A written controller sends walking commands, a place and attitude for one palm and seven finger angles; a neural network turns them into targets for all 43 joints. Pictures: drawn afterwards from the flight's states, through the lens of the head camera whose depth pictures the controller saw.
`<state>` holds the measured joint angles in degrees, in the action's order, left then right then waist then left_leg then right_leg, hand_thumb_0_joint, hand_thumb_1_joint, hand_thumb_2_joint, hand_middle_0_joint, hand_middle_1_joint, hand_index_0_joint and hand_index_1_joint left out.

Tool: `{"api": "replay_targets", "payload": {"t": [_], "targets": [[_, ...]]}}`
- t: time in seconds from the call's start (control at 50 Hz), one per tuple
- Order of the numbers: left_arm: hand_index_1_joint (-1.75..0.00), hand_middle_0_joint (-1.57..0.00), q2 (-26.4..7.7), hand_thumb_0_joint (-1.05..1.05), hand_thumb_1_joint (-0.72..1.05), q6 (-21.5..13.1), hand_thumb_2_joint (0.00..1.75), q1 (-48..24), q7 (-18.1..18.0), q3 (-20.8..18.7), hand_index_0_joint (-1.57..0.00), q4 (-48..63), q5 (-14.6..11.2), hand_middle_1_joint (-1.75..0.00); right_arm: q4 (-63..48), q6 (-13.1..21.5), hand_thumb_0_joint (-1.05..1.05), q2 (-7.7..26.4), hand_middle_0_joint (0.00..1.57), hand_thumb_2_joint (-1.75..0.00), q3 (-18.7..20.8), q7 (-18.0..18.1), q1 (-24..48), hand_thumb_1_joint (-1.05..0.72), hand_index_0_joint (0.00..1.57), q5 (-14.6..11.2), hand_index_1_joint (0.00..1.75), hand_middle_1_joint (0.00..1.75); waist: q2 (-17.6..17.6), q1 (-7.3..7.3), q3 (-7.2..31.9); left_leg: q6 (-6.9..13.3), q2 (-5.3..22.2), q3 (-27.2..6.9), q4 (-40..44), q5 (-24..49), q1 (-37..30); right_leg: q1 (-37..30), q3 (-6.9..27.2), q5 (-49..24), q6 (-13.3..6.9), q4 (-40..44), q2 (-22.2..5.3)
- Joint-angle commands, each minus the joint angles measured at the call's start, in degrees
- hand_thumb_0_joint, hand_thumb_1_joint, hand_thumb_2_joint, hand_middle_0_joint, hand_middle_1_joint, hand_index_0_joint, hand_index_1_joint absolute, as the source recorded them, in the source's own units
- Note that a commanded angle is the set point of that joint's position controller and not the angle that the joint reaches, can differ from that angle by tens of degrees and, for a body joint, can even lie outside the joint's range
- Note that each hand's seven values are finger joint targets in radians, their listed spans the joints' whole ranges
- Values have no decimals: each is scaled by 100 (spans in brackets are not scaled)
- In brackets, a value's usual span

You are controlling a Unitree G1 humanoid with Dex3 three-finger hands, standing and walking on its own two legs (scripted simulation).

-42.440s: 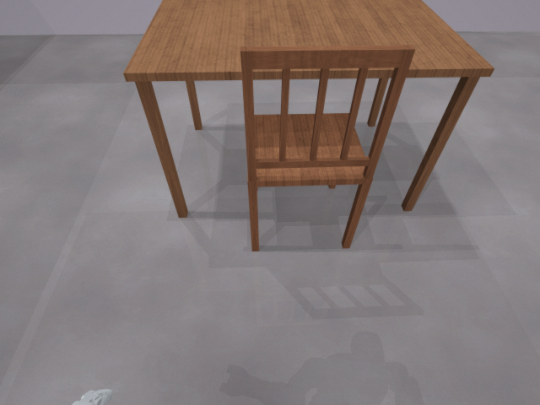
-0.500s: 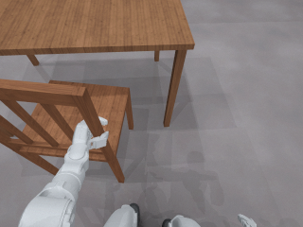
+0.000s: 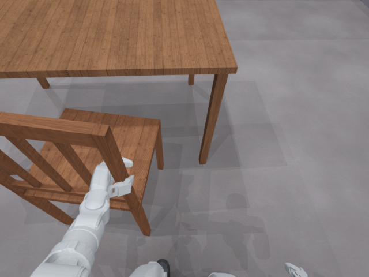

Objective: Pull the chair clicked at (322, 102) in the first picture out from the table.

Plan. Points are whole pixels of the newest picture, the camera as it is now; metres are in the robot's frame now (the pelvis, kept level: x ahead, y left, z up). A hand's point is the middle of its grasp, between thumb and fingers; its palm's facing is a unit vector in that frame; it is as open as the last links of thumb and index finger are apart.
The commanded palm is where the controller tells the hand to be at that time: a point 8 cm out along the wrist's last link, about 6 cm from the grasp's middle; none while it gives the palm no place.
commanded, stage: stop walking, hand still on the chair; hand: left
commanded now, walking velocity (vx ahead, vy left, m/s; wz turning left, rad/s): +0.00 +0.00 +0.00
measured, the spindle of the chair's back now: (45, 166) +0.38 +0.37 -0.08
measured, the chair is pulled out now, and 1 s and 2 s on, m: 0.14 0.15 0.15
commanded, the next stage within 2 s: open the thumb and straighten the fingers in 0.80 s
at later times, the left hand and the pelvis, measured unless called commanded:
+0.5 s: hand (125, 185) +0.33 +0.15 -0.06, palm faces +0.11 -0.98 -0.16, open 6.3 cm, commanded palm +0.31 +0.20 -0.05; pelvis +0.07 -0.02 +0.01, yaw +1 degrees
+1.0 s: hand (124, 185) +0.33 +0.15 -0.07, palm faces +0.08 -0.99 -0.14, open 6.6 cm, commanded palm +0.30 +0.21 -0.04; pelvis +0.07 -0.02 +0.01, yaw +1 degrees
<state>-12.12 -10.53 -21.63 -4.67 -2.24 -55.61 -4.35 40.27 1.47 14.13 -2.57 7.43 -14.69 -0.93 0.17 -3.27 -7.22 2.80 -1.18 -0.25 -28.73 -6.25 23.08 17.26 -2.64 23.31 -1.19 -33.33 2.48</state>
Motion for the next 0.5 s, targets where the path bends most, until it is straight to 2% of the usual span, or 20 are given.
{"api": "replay_targets", "payload": {"t": [0.0, 0.04, 0.08, 0.12, 0.14, 0.18, 0.22, 0.24, 0.28, 0.36, 0.48], "targets": [[-145, -50, -907, 0, 90, -242, 90, -1539, -53, -54, -50, 1396, 150, -145, -637, 345, 0, 806, 20, -90, 279, 7, -53, -90, 20, 75, 30, 30, 1172, 127, 2537, 251, 1138, -1728, 976, 17, -2515, -152, 351, -427, 46, 818, -126], [-145, -50, -890, 0, 90, -185, 90, -1375, -14, -35, -50, 1329, 182, -145, -662, 342, 0, 795, 20, -90, 284, -9, -9, -90, 20, 60, 30, 30, 850, 108, 2573, 95, 920, -1258, 855, 128, -2340, -533, 394, -696, 65, 1197, -198], [-145, -50, -800, 0, 90, -162, 90, -1370, -17, 24, -50, 1402, 209, -145, -720, 351, 0, 758, 20, -90, 271, -8, 146, -90, 20, 42, 30, 30, 743, 111, 2327, -24, 775, -1021, 832, 51, -2070, -556, 467, -735, 22, 1350, -339], [-145, -50, -777, 0, 90, -149, 90, -1186, -20, 18, -50, 1345, 226, -145, -711, 350, 0, 711, 20, -90, 255, -9, 245, -90, 20, 49, 30, 30, 658, 133, 2083, -99, 685, -916, 894, -395, -1837, -439, 513, -483, 8, 1481, -436], [-145, -50, -874, 0, 90, -147, 90, -1079, -26, -60, -50, 1304, 236, -145, -676, 346, 0, 755, 20, -90, 292, -9, 225, -90, 20, 48, 30, 30, 622, 124, 2042, -129, 627, -812, 824, -363, -1945, -335, 553, -563, -3, 1566, -442], [-145, -50, -785, 0, 90, -165, 90, -904, -32, -20, -50, 1281, 243, -145, -647, 344, 0, 686, 20, -90, 273, -22, 166, -90, 20, 45, 30, 30, 540, 113, 2112, -140, 569, -667, 609, 308, -2173, -278, 521, -999, 29, 1605, -484], [-145, -50, -756, 0, 90, -176, 90, -732, -21, -23, -50, 1285, 265, -145, -640, 335, 0, 650, 20, -90, 263, -25, 160, -90, 20, 53, 30, 30, 430, 102, 2221, -141, 539, -596, 493, 932, -2370, -267, 445, -1425, 73, 1589, -457], [-145, -50, -854, 0, 90, -164, 90, -625, -17, -84, -50, 1277, 288, -145, -628, 331, 0, 707, 20, -90, 287, -23, 196, -90, 20, 73, 30, 30, 462, 112, 2185, -151, 512, -548, 456, 1198, -2409, -230, 433, -1594, 84, 1591, -448], [-145, -50, -773, 0, 90, -161, 90, -454, -15, -45, -50, 1348, 291, -145, -639, 307, 0, 661, 20, -90, 274, -44, 169, -90, 20, 61, 30, 30, 434, 115, 2270, -144, 517, -552, 375, 1702, -2511, -293, 390, -1965, 113, 1538, -431], [-145, -50, -759, 0, 90, -133, 90, -39, 12, -59, -50, 1387, 280, -145, -687, 251, 0, 651, 20, -90, 268, -46, 247, -90, 20, 83, 30, 30, 491, 120, 2086, -139, 485, -497, 351, 2076, -2522, -230, 331, -2284, 143, 1579, -431], [-145, -50, -708, 0, 90, -110, 90, 343, 21, -39, -50, 1601, 249, -145, -792, 136, 0, 607, 20, -90, 260, -57, 287, -90, 20, 65, 30, 30, 391, 115, 2102, -112, 430, -417, 338, 2200, -2543, -349, 296, -2635, 209, 1649, -418]]}}
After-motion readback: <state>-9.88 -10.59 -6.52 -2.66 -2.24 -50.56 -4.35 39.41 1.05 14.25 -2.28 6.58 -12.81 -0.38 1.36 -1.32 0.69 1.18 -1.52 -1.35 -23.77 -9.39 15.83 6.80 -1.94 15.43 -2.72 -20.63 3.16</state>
